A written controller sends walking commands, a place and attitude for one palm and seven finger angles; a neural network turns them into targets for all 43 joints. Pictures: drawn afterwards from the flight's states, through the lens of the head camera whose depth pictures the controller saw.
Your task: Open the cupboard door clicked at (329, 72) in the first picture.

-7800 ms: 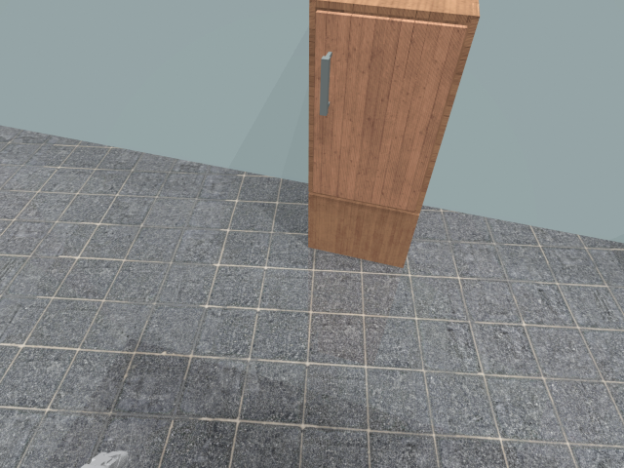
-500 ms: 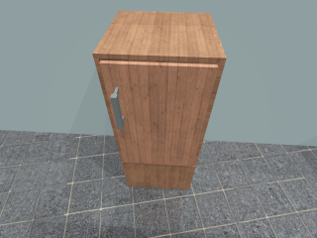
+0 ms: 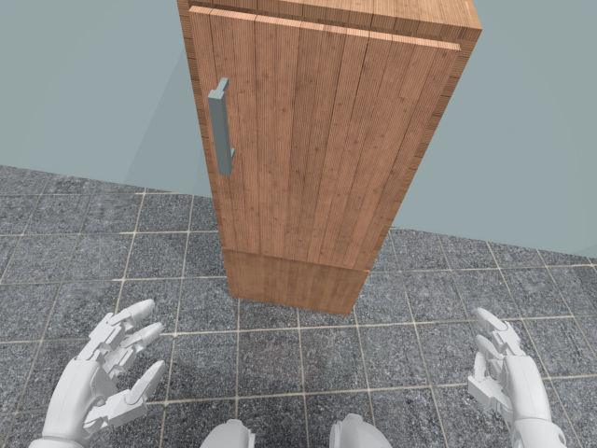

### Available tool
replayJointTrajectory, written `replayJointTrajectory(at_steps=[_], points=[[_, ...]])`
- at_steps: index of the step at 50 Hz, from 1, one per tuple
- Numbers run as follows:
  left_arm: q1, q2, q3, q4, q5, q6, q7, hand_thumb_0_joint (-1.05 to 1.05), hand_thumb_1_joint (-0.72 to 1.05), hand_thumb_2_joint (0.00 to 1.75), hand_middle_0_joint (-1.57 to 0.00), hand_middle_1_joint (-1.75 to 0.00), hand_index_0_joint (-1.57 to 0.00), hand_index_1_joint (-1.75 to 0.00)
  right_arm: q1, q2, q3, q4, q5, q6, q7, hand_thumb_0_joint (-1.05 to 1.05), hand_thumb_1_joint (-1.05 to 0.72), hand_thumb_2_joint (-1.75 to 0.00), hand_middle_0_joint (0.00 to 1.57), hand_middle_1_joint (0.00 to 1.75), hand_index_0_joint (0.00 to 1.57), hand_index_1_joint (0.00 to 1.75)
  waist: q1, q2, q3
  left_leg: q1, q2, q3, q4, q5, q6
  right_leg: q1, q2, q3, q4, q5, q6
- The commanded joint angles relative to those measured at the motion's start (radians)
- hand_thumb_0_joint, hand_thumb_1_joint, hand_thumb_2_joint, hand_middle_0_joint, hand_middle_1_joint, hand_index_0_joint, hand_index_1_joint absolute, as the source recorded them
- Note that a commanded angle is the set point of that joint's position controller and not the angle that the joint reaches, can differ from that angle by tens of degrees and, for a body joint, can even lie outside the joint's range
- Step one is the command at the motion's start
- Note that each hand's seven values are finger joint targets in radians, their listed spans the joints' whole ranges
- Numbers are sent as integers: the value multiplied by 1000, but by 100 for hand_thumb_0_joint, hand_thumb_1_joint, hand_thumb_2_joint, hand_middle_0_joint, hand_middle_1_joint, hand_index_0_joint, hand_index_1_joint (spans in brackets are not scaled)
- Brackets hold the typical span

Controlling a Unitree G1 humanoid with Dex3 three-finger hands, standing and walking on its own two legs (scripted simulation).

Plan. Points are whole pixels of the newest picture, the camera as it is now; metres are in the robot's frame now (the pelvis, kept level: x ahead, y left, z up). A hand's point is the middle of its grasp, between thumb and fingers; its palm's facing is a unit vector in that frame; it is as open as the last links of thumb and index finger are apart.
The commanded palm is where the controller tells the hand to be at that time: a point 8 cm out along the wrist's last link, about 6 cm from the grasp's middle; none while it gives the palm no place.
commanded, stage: raise the hand with hooked fingers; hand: left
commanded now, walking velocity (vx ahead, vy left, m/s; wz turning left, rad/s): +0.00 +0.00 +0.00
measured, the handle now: (224, 129) +0.58 +0.17 +0.07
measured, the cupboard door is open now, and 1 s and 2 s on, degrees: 0 0 0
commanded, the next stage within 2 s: move the hooked fingers beside the handle in 1.64 s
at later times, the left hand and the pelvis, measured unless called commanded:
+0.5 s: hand (92, 322) +0.24 +0.26 +0.05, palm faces +0.04 -1.00 -0.08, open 11.8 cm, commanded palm +0.22 +0.30 +0.06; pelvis +0.01 +0.02 +0.00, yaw +1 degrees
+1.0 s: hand (78, 279) +0.28 +0.29 +0.07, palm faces -0.05 -1.00 -0.06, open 13.9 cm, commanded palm +0.26 +0.34 +0.08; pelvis +0.02 +0.03 +0.02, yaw +1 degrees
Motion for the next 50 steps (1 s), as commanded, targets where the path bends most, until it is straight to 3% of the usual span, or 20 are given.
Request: replayJointTrajectory(at_steps=[1, 4, 6, 8, 10, 13, 14, 15, 16, 19, 21, 25, 30, 34, 35, 36, 40, 43, 47, 50], points=[[-245, 216, 127, -579, -63, -150, 54, 0, 34, 66, -24, -66, -24, -66, 39, -70, -4, -101, -20, -38, -22, 0, -90, -90, 20, 30, 20, 30, -19, 207, -273, 2, -30, -43, -77, 259, 23, 207, 39, 134, -129, 88, -3], [-233, 140, 19, -544, -28, -154, 43, 0, 27, 63, -25, -70, -25, -70, 49, -77, 8, -40, -15, -48, -31, 0, -90, -90, 20, 30, 20, 30, -74, 208, -221, 1, -15, -66, -45, 276, 26, 117, 53, 93, -103, 130, 2], [-281, 164, 0, -474, -21, -108, -7, 0, 22, 61, -25, -74, -25, -74, 51, -96, 18, -13, -11, -54, -37, 0, -90, -90, 20, 30, 20, 30, -93, 212, -207, -9, -13, -78, -30, 269, 26, 91, 57, 75, -94, 133, 3], [-202, 189, 31, -363, -12, -19, -45, 0, 18, 59, -25, -76, -25, -76, 51, -100, 13, -13, 3, -53, -43, 0, -90, -90, 20, 30, 20, 30, -80, 134, -216, -48, -16, -81, -51, 237, 28, 128, 55, 72, -123, 99, 12], [-127, 226, 96, -248, -33, 94, -87, 0, 13, 57, -25, -80, -25, -80, 30, -104, 11, -27, 16, -39, -48, 0, -90, -90, 20, 30, 20, 30, -36, 79, -241, -66, -24, -78, -70, 262, 25, 200, 56, 74, -136, 114, 10], [-43, 269, 198, -342, -90, 195, -88, 0, 6, 54, -26, -84, -26, -84, -11, -85, 15, -93, 22, -11, -49, 0, -90, -90, 20, 30, 20, 30, 34, 52, -370, -33, -37, -63, -128, 338, 22, 358, 34, 70, -157, 189, 24], [-40, 274, 223, -367, -109, 203, -70, 0, 4, 53, -26, -86, -26, -86, -20, -71, 17, -102, 21, -6, -50, 0, -90, -90, 20, 30, 20, 30, 43, 39, -366, -33, -36, -63, -136, 357, 19, 380, 33, 69, -160, 214, 25], [-36, 292, 268, -372, -130, 202, -52, 0, 1, 52, -26, -87, -26, -87, -27, -60, 22, -104, 13, -5, -51, 0, -90, -90, 20, 30, 20, 30, 66, 33, -369, -34, -33, -69, -138, 389, 13, 398, 43, 60, -143, 249, 14], [-42, 275, 264, -404, -135, 184, -30, 0, -1, 51, -27, -88, -27, -88, -16, -52, 26, -106, 10, -4, -47, 0, -90, -90, 20, 30, 20, 30, 61, 45, -365, -27, -33, -68, -149, 399, 9, 393, 43, 53, -141, 267, 14], [-97, 227, 234, -374, -116, 116, 37, 0, -8, 48, -27, -93, -27, -93, 4, -48, 25, -77, 1, -5, -43, 0, -90, -90, 20, 30, 20, 30, 20, 27, -228, -56, -27, -69, -161, 322, 6, 282, 48, 38, -156, 152, 19], [-165, 227, 198, -330, -86, 76, 37, 0, -13, 46, -27, -96, -27, -96, 23, -68, 26, -56, -1, -10, -43, 0, -90, -90, 20, 30, 20, 30, -9, 60, -171, -65, -24, -68, -155, 269, 8, 210, 49, 38, -158, 77, 14], [-241, 228, 113, -300, -56, 62, -29, 0, -22, 42, -28, -102, -28, -102, 58, -104, 29, -57, 9, -27, -47, 0, -90, -90, 20, 30, 20, 30, -45, 145, -169, -8, -26, -76, -173, 216, 16, 157, 48, 34, -171, 30, 8], [-321, 391, 237, -354, -80, 82, -65, 0, -34, 37, -29, -110, -29, -110, 73, -124, 29, -53, 12, -35, -65, 0, -90, -90, 20, 30, 20, 30, -13, 179, -271, 75, -22, -90, -203, 296, 16, 247, 55, 28, -176, 105, 1], [-259, 370, 280, -355, -113, 75, -24, 0, -43, 33, -29, -115, -29, -115, 70, -104, 35, -54, 10, -29, -57, 0, -90, -90, 20, 30, 20, 30, 18, 221, -272, 131, -17, -92, -231, 414, -3, 277, 57, 2, -168, 193, 2], [-259, 374, 292, -330, -118, 83, -17, 0, -45, 32, -30, -117, -30, -117, 75, -104, 36, -53, 6, -24, -55, 0, -90, -90, 20, 30, 20, 30, 21, 198, -269, 127, -17, -94, -230, 448, -6, 291, 62, -5, -164, 220, 0], [-250, 338, 264, -289, -114, 97, -17, 0, -48, 31, -30, -118, -30, -118, 77, -103, 38, -53, 10, -15, -51, 0, -90, -90, 20, 30, 20, 30, 9, 195, -234, 126, -14, -90, -237, 442, -8, 271, 63, -8, -172, 216, 4], [-321, 316, 210, -160, -88, 169, -51, 0, -50, 30, -30, -120, -30, -120, 81, -122, 40, -61, 15, 5, -51, 0, -90, -90, 20, 30, 20, 30, -23, 173, -141, 83, -17, -81, -251, 357, -3, 235, 61, -5, -201, 181, 5], [-406, 356, 216, -143, -77, 194, -88, 0, -50, 30, -30, -120, -30, -120, 89, -133, 40, -68, 17, 10, -56, 0, -90, -90, 20, 30, 20, 30, -33, 127, -184, 92, -17, -83, -258, 334, 4, 257, 58, 3, -221, 174, 10], [-530, 438, 282, -205, -96, 149, -110, 0, -50, 30, -30, -120, -30, -120, 97, -126, 45, -60, 8, 7, -64, 0, -90, -90, 20, 30, 20, 30, -22, 169, -281, 172, -17, -86, -252, 424, -1, 305, 65, 15, -215, 239, 4], [-560, 481, 327, -154, -107, 118, -109, 0, -50, 30, -30, -120, -30, -120, 97, -126, 53, -43, 3, 8, -67, 0, -90, -90, 20, 30, 20, 30, -13, 160, -256, 154, -16, -91, -251, 422, -6, 307, 73, 12, -210, 231, -4]])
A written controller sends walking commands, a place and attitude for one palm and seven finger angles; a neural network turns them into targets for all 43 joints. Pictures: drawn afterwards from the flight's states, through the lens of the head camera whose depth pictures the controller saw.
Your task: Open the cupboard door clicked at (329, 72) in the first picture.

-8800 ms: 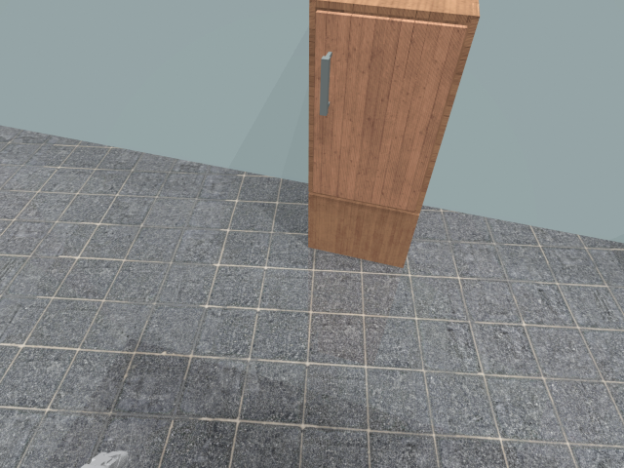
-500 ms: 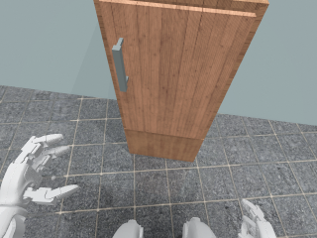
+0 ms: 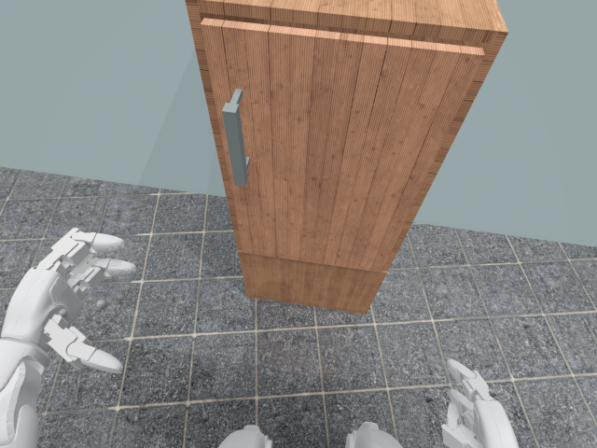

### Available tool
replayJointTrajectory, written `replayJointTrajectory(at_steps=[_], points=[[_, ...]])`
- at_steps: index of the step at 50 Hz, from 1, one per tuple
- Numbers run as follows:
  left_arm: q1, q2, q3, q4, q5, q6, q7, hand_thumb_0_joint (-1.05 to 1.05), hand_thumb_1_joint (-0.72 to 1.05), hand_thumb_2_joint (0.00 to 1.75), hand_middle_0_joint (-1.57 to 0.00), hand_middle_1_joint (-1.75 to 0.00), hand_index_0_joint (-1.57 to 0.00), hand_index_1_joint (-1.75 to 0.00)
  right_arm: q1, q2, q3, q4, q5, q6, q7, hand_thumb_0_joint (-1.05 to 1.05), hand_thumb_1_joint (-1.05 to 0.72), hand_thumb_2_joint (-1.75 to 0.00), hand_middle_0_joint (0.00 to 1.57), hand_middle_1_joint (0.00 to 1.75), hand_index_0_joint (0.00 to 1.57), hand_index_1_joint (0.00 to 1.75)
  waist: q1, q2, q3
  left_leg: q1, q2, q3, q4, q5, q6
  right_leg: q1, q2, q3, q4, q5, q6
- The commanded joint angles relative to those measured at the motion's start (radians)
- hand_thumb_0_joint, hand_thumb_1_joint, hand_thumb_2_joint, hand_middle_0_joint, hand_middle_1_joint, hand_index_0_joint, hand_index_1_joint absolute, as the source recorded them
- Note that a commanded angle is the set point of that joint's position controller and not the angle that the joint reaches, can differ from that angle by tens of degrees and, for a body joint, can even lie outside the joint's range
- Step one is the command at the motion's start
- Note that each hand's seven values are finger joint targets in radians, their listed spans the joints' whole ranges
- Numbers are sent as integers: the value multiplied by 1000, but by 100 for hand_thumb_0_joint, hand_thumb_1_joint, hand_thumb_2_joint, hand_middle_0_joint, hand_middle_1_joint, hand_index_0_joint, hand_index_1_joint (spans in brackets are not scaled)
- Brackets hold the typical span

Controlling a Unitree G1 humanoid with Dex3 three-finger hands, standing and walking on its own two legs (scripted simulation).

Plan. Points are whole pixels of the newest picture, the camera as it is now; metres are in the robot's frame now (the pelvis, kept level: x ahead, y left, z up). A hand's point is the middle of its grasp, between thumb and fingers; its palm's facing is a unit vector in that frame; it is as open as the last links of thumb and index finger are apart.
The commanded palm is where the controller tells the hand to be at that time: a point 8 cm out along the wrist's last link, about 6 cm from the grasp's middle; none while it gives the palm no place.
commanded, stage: raise the hand with hooked fingers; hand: left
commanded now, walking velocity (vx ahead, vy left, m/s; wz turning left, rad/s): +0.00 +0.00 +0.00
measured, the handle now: (239, 140) +0.56 +0.14 +0.05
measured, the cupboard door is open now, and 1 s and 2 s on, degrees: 0 0 0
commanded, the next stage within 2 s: move the hooked fingers beside the handle in 0.64 s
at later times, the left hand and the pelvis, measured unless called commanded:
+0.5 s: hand (103, 279) +0.29 +0.26 +0.07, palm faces -0.05 -1.00 -0.05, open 13.9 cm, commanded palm +0.26 +0.31 +0.07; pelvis +0.00 -0.01 +0.01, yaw -1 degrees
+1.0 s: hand (128, 260) +0.32 +0.24 +0.07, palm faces -0.09 -1.00 -0.03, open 14.0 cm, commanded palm +0.30 +0.29 +0.07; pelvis -0.01 -0.01 +0.00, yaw +0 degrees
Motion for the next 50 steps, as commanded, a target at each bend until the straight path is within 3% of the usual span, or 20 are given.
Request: replayJointTrajectory(at_steps=[1, 4, 6, 9, 14, 15, 17, 20, 22, 29, 37, 42, 45, 48, 50], points=[[-247, 298, 155, -177, -50, -117, -3, 0, -50, 30, -30, -120, -30, -120, 10, -162, -73, -111, 1, -47, -21, 0, -90, -90, 20, 30, 20, 30, -14, 73, -264, 120, -11, -60, -188, 414, -38, 219, 66, 41, -75, 190, -36], [-245, 290, 148, -77, -46, -88, -23, 0, -50, 30, -30, -120, -30, -120, 10, -165, -72, -104, 7, -38, -22, 0, -90, -90, 20, 30, 20, 30, -15, 88, -235, 103, -12, -51, -202, 388, -36, 217, 58, 43, -92, 177, -33], [-263, 297, 146, -47, -46, -60, -48, 0, -50, 30, -30, -120, -30, -120, 16, -169, -74, -105, 9, -32, -23, 0, -90, -90, 20, 30, 20, 30, -14, 91, -253, 115, -13, -44, -205, 416, -32, 239, 57, 48, -100, 206, -32], [-243, 271, 120, -21, -51, -30, -75, 0, -50, 30, -30, -120, -30, -120, 19, -171, -78, -119, 12, -29, -19, 0, -90, -90, 20, 30, 20, 30, -17, 41, -255, 100, -16, -37, -209, 406, -24, 254, 54, 53, -119, 219, -26], [-245, 300, 152, -76, -56, -68, -62, 0, -50, 30, -30, -120, -30, -120, 27, -170, -85, -128, 3, -31, -5, 0, -90, -90, 20, 30, 20, 30, -8, 51, -277, 113, -16, -36, -206, 437, -26, 261, 59, 57, -111, 242, -28], [-253, 322, 176, -71, -60, -80, -51, 0, -50, 30, -30, -120, -30, -120, 32, -173, -85, -124, -2, -30, -5, 0, -90, -90, 20, 30, 20, 30, -9, 27, -265, 99, -16, -37, -200, 438, -25, 264, 65, 57, -106, 245, -32], [-252, 313, 180, -65, -63, -101, -39, 0, -50, 30, -30, -120, -30, -120, 33, -169, -84, -123, 0, -26, -4, 0, -90, -90, 20, 30, 20, 30, -11, 24, -264, 86, -17, -31, -204, 413, -25, 273, 61, 61, -108, 232, -28], [-276, 334, 185, -88, -51, -115, -29, 0, -50, 30, -30, -120, -30, -120, 33, -168, -83, -119, -4, -26, -5, 0, -90, -90, 20, 30, 20, 30, -5, 111, -275, 104, -18, -27, -203, 423, -27, 266, 59, 67, -102, 230, -34], [-257, 311, 163, -90, -46, -115, -35, 0, -50, 30, -30, -120, -30, -120, 32, -162, -83, -119, 0, -25, -4, 0, -90, -90, 20, 30, 20, 30, -9, 124, -283, 122, -17, -28, -207, 434, -26, 269, 56, 67, -107, 239, -31], [-261, 297, 154, -59, -59, -92, -53, 0, -50, 30, -30, -120, -30, -120, 22, -166, -81, -122, 7, -23, -14, 0, -90, -90, 20, 30, 20, 30, -23, 45, -253, 76, -17, -28, -209, 349, -18, 268, 54, 73, -129, 188, -24], [-286, 295, 137, -40, -45, -93, -56, 0, -50, 30, -30, -120, -30, -120, 19, -164, -77, -121, 7, -26, -17, 0, -90, -90, 20, 30, 20, 30, -23, 64, -240, 81, -19, -32, -213, 320, -18, 245, 54, 72, -127, 154, -28], [-452, 267, 86, -36, -36, -105, -40, 0, -50, 30, -30, -120, -30, -120, 31, -164, -75, -95, 6, -29, -31, 0, -90, -90, 20, 30, 20, 30, -53, 67, -244, 101, -15, -42, -204, 293, -20, 198, 57, 69, -120, 132, -25], [-521, 282, 78, 1, -19, -106, -23, 0, -50, 30, -30, -120, -30, -120, 34, -170, -71, -81, 4, -27, -38, 0, -90, -90, 20, 30, 20, 30, -54, 71, -233, 81, -15, -46, -203, 270, -21, 187, 54, 71, -115, 105, -30], [-530, 301, 88, 48, 4, -91, -11, 0, -50, 30, -30, -120, -30, -120, 44, -167, -71, -80, 5, -16, -36, 0, -90, -90, 20, 30, 20, 30, -47, 61, -267, 74, -16, -41, -206, 297, -22, 212, 48, 74, -111, 138, -26], [-547, 344, 122, 87, 12, -81, -3, 0, -50, 30, -30, -120, -30, -120, 50, -172, -69, -79, 1, -5, -35, 0, -90, -90, 20, 30, 20, 30, -37, 48, -277, 49, -16, -34, -198, 307, -21, 239, 49, 82, -106, 154, -29]])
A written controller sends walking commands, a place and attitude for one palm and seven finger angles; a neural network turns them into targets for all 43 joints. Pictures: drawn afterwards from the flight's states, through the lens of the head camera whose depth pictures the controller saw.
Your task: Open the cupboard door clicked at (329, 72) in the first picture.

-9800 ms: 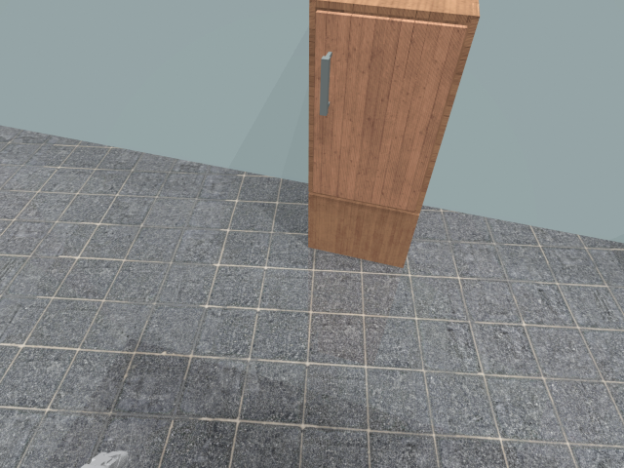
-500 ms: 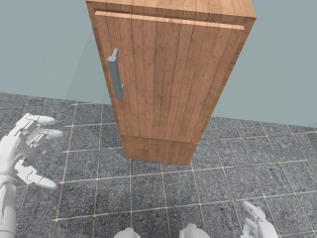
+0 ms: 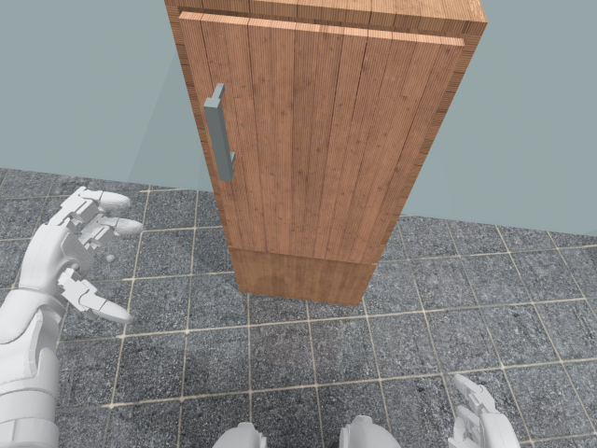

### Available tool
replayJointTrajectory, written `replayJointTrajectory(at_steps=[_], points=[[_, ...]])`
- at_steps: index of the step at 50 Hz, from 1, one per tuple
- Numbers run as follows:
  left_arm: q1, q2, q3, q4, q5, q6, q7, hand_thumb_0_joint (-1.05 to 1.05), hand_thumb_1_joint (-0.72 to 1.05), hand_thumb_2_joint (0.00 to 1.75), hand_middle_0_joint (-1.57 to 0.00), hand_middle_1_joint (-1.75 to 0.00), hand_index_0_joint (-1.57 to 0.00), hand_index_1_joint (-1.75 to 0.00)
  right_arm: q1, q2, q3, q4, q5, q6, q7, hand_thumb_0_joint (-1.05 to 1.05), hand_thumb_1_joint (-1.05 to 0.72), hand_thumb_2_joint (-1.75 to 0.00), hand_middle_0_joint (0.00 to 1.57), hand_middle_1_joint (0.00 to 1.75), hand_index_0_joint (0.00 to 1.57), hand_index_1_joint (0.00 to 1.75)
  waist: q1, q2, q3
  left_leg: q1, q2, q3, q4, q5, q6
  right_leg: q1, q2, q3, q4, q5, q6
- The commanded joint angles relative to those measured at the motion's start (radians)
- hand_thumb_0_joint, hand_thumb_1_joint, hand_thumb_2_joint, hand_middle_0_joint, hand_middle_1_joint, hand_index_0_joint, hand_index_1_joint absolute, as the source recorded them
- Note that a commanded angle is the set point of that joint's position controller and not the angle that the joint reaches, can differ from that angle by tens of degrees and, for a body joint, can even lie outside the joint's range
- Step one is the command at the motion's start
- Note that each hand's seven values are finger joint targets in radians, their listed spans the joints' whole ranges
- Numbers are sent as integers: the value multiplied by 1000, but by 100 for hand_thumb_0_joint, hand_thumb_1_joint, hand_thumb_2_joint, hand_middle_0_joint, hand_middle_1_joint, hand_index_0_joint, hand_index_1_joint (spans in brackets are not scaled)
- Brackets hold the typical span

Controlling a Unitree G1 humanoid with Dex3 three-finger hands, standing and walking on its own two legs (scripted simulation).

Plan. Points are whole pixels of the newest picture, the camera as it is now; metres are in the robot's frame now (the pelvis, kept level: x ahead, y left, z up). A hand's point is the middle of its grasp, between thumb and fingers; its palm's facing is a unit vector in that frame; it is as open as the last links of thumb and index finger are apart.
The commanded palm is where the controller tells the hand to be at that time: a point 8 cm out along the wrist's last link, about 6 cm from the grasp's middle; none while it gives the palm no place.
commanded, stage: move the hooked fingers beside the handle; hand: left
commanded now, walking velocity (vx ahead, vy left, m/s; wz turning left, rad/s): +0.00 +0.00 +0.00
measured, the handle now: (223, 135) +0.57 +0.15 +0.05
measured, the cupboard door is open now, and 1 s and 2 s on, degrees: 0 0 0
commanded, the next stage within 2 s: none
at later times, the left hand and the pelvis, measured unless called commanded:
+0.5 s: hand (141, 214) +0.40 +0.24 +0.06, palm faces -0.09 -1.00 -0.01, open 14.0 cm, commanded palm +0.38 +0.29 +0.06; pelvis +0.01 +0.00 +0.00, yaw -1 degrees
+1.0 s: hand (160, 175) +0.47 +0.23 +0.06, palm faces -0.10 -0.99 -0.01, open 14.0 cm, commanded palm +0.46 +0.27 +0.05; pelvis +0.00 +0.01 -0.01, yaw -2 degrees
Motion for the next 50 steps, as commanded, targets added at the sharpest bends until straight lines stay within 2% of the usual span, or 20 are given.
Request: replayJointTrajectory(at_steps=[1, 3, 7, 13, 15, 17, 18, 21, 24, 26, 29, 31, 35, 37, 39, 42, 43, 44, 45, 50], points=[[-310, 324, 110, -135, -8, -51, 20, 0, -50, 30, -30, -120, -30, -120, 36, -156, -68, -113, 2, -30, -13, 0, -90, -90, 20, 30, 20, 30, -17, 64, -303, 54, -20, -31, -169, 287, -6, 261, 42, 83, -92, 151, -10], [-285, 329, 126, -110, -9, -51, 23, 0, -50, 30, -30, -120, -30, -120, 39, -154, -70, -120, 2, -21, -8, 0, -90, -90, 20, 30, 20, 30, -3, 76, -326, 54, -20, -25, -170, 311, -8, 283, 39, 85, -89, 179, -10], [-295, 343, 143, -98, -14, -64, 19, 0, -50, 30, -30, -120, -30, -120, 60, -156, -75, -119, 0, -3, -1, 0, -90, -90, 20, 30, 20, 30, -4, 70, -366, 58, -17, -16, -159, 386, -6, 310, 43, 90, -78, 269, -7], [-367, 288, 85, -27, -6, -69, 8, 0, -50, 30, -30, -120, -30, -120, 83, -161, -82, -106, 1, 20, 5, 0, -90, -90, 20, 30, 20, 30, -33, 57, -326, 47, -15, -17, -160, 365, -4, 259, 45, 86, -85, 254, -6], [-404, 295, 81, -38, -5, -78, 9, 0, -50, 30, -30, -120, -30, -120, 93, -166, -87, -103, 2, 25, 2, 0, -90, -90, 20, 30, 20, 30, -39, 39, -354, 58, -14, -18, -149, 380, 0, 260, 49, 88, -78, 267, -7], [-469, 321, 92, -30, 6, -89, 15, 0, -50, 30, -30, -120, -30, -120, 101, -165, -88, -87, 0, 34, 1, 0, -90, -90, 20, 30, 20, 30, -44, 66, -367, 64, -13, -19, -149, 370, -2, 252, 45, 92, -80, 259, -4], [-483, 298, 70, -17, 11, -91, 19, 0, -50, 30, -30, -120, -30, -120, 103, -162, -85, -86, 0, 38, 2, 0, -90, -90, 20, 30, 20, 30, -49, 70, -368, 65, -15, -18, -150, 366, -2, 246, 46, 90, -78, 254, -4], [-563, 365, 114, 37, 29, -103, 39, 0, -50, 30, -30, -120, -30, -120, 115, -168, -84, -69, -4, 52, -2, 0, -90, -90, 20, 30, 20, 30, -52, 43, -366, 33, -13, -19, -141, 340, 2, 250, 47, 98, -73, 238, -5], [-597, 362, 104, 69, 51, -109, 55, 0, -50, 30, -30, -120, -30, -120, 117, -161, -82, -66, -6, 63, 2, 0, -90, -90, 20, 30, 20, 30, -48, 96, -382, 40, -15, -17, -140, 339, 1, 238, 43, 98, -70, 233, -6], [-652, 380, 101, 93, 67, -113, 59, 0, -50, 30, -30, -120, -30, -120, 129, -164, -81, -57, -7, 73, 2, 0, -90, -90, 20, 30, 20, 30, -58, 104, -399, 52, -10, -20, -132, 368, 1, 226, 47, 96, -60, 252, -7], [-678, 350, 71, 115, 75, -114, 66, 0, -50, 30, -30, -120, -30, -120, 136, -162, -81, -56, -8, 84, 10, 0, -90, -90, 20, 30, 20, 30, -62, 122, -416, 71, -7, -27, -131, 395, -3, 210, 46, 87, -55, 265, -7], [-676, 344, 73, 128, 70, -112, 63, 0, -50, 30, -30, -120, -30, -120, 150, -165, -85, -58, -10, 94, 14, 0, -90, -90, 20, 30, 20, 30, -59, 110, -455, 99, -3, -30, -125, 457, -5, 215, 52, 84, -49, 297, -7], [-702, 369, 94, 234, 74, -97, 69, 0, -50, 30, -30, -120, -30, -120, 161, -175, -83, -54, -8, 119, 16, 0, -90, -90, 20, 30, 20, 30, -74, 22, -397, 9, -6, -22, -122, 389, 4, 225, 54, 87, -53, 290, -5], [-716, 411, 125, 256, 90, -101, 76, 0, -50, 30, -30, -120, -30, -120, 168, -176, -84, -54, -11, 131, 19, 0, -90, -90, 20, 30, 20, 30, -65, 43, -408, -8, -9, -13, -121, 369, 5, 238, 51, 96, -54, 285, -3], [-788, 391, 90, 267, 105, -117, 82, 0, -50, 30, -30, -120, -30, -120, 169, -171, -81, -47, -11, 139, 20, 0, -90, -90, 20, 30, 20, 30, -85, 61, -378, -6, -7, -16, -119, 344, 7, 195, 52, 94, -56, 255, -3], [-878, 428, 101, 263, 118, -151, 81, 0, -50, 30, -30, -120, -30, -120, 186, -176, -81, -37, -18, 151, 19, 0, -90, -90, 20, 30, 20, 30, -94, 96, -427, 30, -3, -28, -107, 370, 4, 175, 57, 92, -40, 254, -7], [-887, 402, 82, 266, 116, -157, 78, 0, -50, 30, -30, -120, -30, -120, 190, -173, -82, -33, -19, 154, 19, 0, -90, -90, 20, 30, 20, 30, -101, 102, -449, 47, -4, -27, -99, 387, 6, 171, 58, 96, -41, 265, -6], [-888, 416, 93, 276, 120, -160, 78, 0, -50, 30, -30, -120, -30, -120, 197, -175, -83, -29, -20, 158, 19, 0, -90, -90, 20, 30, 20, 30, -99, 109, -459, 52, -1, -30, -96, 398, 4, 164, 58, 93, -37, 266, -6], [-936, 409, 73, 273, 118, -164, 73, 0, -50, 30, -30, -120, -30, -120, 202, -177, -82, -23, -21, 161, 18, 0, -90, -90, 20, 30, 20, 30, -115, 121, -462, 74, 2, -39, -90, 422, 2, 140, 60, 88, -30, 270, -9], [-976, 411, 67, 341, 134, -140, 80, 0, -50, 30, -30, -120, -30, -120, 224, -184, -79, -7, -25, 180, 19, 0, -90, -90, 20, 30, 20, 30, -120, 154, -460, 95, 5, -58, -86, 448, -5, 82, 62, 74, -25, 243, -11]])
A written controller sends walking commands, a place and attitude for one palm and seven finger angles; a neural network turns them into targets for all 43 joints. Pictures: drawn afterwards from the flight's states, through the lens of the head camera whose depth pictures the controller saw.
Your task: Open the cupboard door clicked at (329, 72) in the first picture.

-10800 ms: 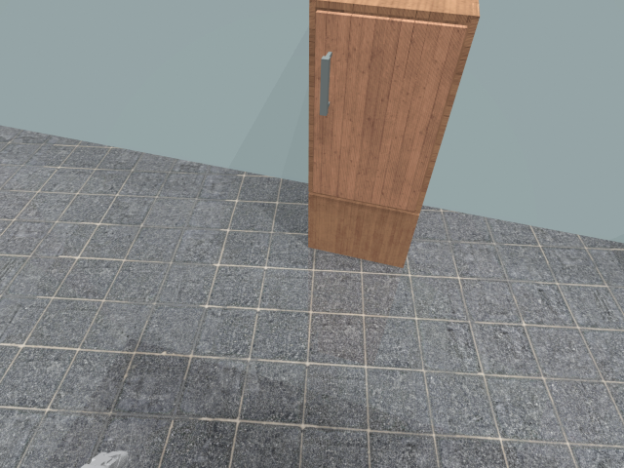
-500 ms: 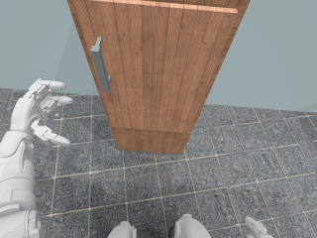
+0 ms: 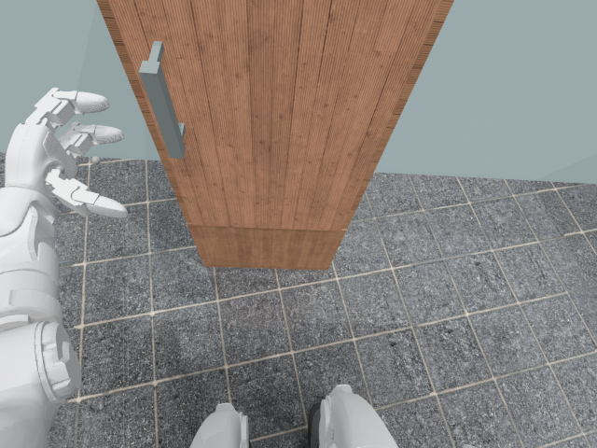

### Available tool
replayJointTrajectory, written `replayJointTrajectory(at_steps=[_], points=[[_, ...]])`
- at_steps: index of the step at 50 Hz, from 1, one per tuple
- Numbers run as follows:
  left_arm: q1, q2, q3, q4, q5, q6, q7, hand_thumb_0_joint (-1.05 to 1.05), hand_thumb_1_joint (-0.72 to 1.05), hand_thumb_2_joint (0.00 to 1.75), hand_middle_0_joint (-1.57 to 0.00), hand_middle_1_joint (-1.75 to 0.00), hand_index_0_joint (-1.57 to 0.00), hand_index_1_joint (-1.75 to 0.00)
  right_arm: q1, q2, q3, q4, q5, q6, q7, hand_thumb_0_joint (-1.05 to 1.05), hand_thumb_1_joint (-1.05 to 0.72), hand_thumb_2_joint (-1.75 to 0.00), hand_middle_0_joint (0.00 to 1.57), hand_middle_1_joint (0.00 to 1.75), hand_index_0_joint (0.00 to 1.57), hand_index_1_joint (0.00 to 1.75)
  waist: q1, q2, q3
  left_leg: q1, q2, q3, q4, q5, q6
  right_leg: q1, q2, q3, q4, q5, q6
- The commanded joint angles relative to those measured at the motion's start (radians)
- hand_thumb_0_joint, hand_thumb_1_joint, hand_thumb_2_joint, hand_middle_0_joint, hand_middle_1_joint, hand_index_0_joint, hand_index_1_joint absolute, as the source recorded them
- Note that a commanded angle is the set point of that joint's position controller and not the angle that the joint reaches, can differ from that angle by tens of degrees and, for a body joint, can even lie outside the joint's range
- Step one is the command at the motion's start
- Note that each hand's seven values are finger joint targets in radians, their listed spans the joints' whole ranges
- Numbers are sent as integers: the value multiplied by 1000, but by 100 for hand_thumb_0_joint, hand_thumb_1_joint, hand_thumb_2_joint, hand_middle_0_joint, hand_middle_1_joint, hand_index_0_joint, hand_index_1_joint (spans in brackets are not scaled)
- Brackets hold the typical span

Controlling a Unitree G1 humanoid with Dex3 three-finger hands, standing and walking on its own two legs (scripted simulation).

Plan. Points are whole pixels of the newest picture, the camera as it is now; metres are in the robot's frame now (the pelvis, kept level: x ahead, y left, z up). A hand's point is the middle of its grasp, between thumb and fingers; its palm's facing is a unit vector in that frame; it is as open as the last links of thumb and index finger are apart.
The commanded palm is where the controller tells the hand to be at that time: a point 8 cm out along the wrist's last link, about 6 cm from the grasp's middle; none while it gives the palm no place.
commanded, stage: move the hooked fingers beside the handle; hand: left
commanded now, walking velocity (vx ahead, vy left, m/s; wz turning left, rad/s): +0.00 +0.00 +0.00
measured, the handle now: (168, 105) +0.56 +0.17 +0.06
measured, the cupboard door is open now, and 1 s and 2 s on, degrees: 0 0 0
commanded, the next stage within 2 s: slide the fingers in behind the handle in 1.14 s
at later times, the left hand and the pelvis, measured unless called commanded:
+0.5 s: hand (116, 127) +0.52 +0.23 +0.06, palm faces -0.05 -1.00 -0.02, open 13.9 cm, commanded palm +0.49 +0.27 +0.06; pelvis +0.01 +0.01 +0.00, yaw -2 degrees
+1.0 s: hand (123, 138) +0.50 +0.22 +0.06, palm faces -0.05 -1.00 -0.02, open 14.0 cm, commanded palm +0.49 +0.26 +0.06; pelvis +0.00 +0.00 -0.01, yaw -1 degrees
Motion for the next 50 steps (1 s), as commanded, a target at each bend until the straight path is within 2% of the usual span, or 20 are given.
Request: replayJointTrajectory(at_steps=[1, 4, 5, 6, 7, 8, 12, 15, 17, 22, 23, 25, 26, 28, 31, 35, 39, 43, 47, 50], points=[[-448, 267, 10, -161, -7, -48, 11, 0, -50, 30, -30, -120, -30, -120, 148, -182, -69, -51, -5, -10, -13, 0, -90, -90, 20, 30, 20, 30, -27, 163, -458, 264, -8, -79, -135, 473, -17, 235, 45, 49, -58, 237, -14], [-480, 263, 4, -114, 7, -34, 39, 0, -50, 30, -30, -120, -30, -120, 159, -183, -66, -49, -9, 1, -9, 0, -90, -90, 20, 30, 20, 30, -43, 133, -427, 216, -9, -81, -129, 428, -12, 216, 44, 48, -58, 216, -11], [-510, 284, 19, -128, 6, -40, 45, 0, -50, 30, -30, -120, -30, -120, 164, -185, -65, -49, -11, 3, -9, 0, -90, -90, 20, 30, 20, 30, -45, 131, -432, 213, -9, -82, -124, 441, -12, 225, 46, 47, -52, 231, -14], [-491, 344, 66, -108, 18, -41, 53, 0, -50, 30, -30, -120, -30, -120, 173, -191, -66, -53, -13, 9, -9, 0, -90, -90, 20, 30, 20, 30, -29, 136, -456, 205, -10, -77, -123, 444, -14, 247, 47, 52, -50, 238, -14], [-508, 349, 63, -125, 21, -47, 60, 0, -50, 30, -30, -120, -30, -120, 174, -190, -65, -56, -14, 12, -8, 0, -90, -90, 20, 30, 20, 30, -36, 140, -476, 210, -10, -78, -120, 460, -12, 254, 46, 54, -46, 255, -13], [-496, 365, 82, -121, 26, -50, 67, 0, -50, 30, -30, -120, -30, -120, 178, -189, -64, -61, -17, 16, -5, 0, -90, -90, 20, 30, 20, 30, -26, 147, -496, 206, -11, -75, -115, 478, -13, 270, 45, 56, -42, 273, -13], [-537, 337, 55, -138, 40, -68, 75, 0, -50, 30, -30, -120, -30, -120, 195, -185, -66, -57, -24, 30, 5, 0, -90, -90, 20, 30, 20, 30, -40, 188, -541, 272, -2, -84, -99, 559, -21, 238, 51, 51, -36, 299, -12], [-548, 366, 72, -78, 39, -52, 75, 0, -50, 30, -30, -120, -30, -120, 206, -191, -60, -55, -24, 45, 4, 0, -90, -90, 20, 30, 20, 30, -56, 137, -491, 197, -5, -77, -99, 506, -10, 263, 54, 54, -40, 305, -13], [-554, 357, 56, -53, 52, -36, 71, 0, -50, 30, -30, -120, -30, -120, 209, -190, -59, -59, -22, 53, 5, 0, -90, -90, 20, 30, 20, 30, -60, 152, -477, 183, -6, -73, -105, 484, -9, 257, 54, 55, -46, 295, -11], [-462, 394, 100, -111, 48, -48, 63, 0, -50, 30, -30, -120, -30, -120, 223, -190, -65, -80, -28, 69, 11, 0, -90, -90, 20, 30, 20, 30, -26, 162, -551, 225, -2, -70, -104, 583, -11, 306, 56, 57, -40, 367, -14], [-442, 367, 85, -129, 44, -52, 59, 0, -50, 30, -30, -120, -30, -120, 222, -187, -66, -88, -26, 72, 15, 0, -90, -90, 20, 30, 20, 30, -22, 170, -562, 244, -2, -72, -106, 600, -13, 300, 58, 55, -42, 363, -13], [-457, 325, 60, -144, 25, -59, 52, 0, -50, 30, -30, -120, -30, -120, 217, -184, -68, -84, -25, 76, 17, 0, -90, -90, 20, 30, 20, 30, -39, 162, -535, 253, 1, -69, -101, 596, -9, 279, 63, 52, -46, 364, -15], [-467, 352, 81, -152, 24, -59, 51, 0, -50, 30, -30, -120, -30, -120, 218, -187, -70, -78, -24, 80, 17, 0, -90, -90, 20, 30, 20, 30, -37, 163, -531, 251, 3, -67, -105, 582, -10, 283, 65, 54, -53, 358, -12], [-473, 336, 75, -175, 18, -62, 54, 0, -50, 30, -30, -120, -30, -120, 216, -185, -72, -79, -24, 84, 17, 0, -90, -90, 20, 30, 20, 30, -38, 158, -532, 266, 2, -73, -113, 584, -10, 285, 65, 50, -56, 350, -11], [-480, 335, 73, -214, 22, -72, 65, 0, -50, 30, -30, -120, -30, -120, 216, -181, -75, -70, -25, 86, 16, 0, -90, -90, 20, 30, 20, 30, -29, 211, -552, 328, 6, -81, -109, 646, -20, 260, 65, 46, -55, 353, -14], [-469, 238, 0, -221, 17, -70, 74, 0, -50, 30, -30, -120, -30, -120, 202, -172, -75, -65, -22, 84, 19, 0, -90, -90, 20, 30, 20, 30, -46, 226, -497, 364, 8, -85, -114, 666, -26, 209, 65, 36, -66, 328, -15], [-440, 235, 4, -113, 24, -48, 89, 0, -50, 30, -30, -120, -30, -120, 197, -176, -72, -57, -20, 87, 18, 0, -90, -90, 20, 30, 20, 30, -48, 134, -422, 275, 2, -84, -126, 561, -19, 221, 63, 33, -70, 289, -13], [-508, 238, -14, -67, 40, -50, 102, 0, -50, 30, -30, -120, -30, -120, 181, -176, -63, -61, -20, 81, 13, 0, -90, -90, 20, 30, 20, 30, -69, 102, -372, 183, -9, -73, -122, 427, -9, 217, 56, 46, -67, 244, -11], [-577, 328, 36, -140, 57, -100, 112, 0, -50, 30, -30, -120, -30, -120, 175, -179, -61, -70, -25, 72, 10, 0, -90, -90, 20, 30, 20, 30, -54, 175, -492, 224, -11, -77, -98, 465, -15, 238, 53, 57, -37, 268, -15], [-602, 326, 38, -136, 51, -107, 107, 0, -50, 30, -30, -120, -30, -120, 179, -177, -60, -67, -26, 66, 9, 0, -90, -90, 20, 30, 20, 30, -64, 181, -527, 228, -10, -79, -82, 476, -12, 243, 55, 58, -28, 284, -16]])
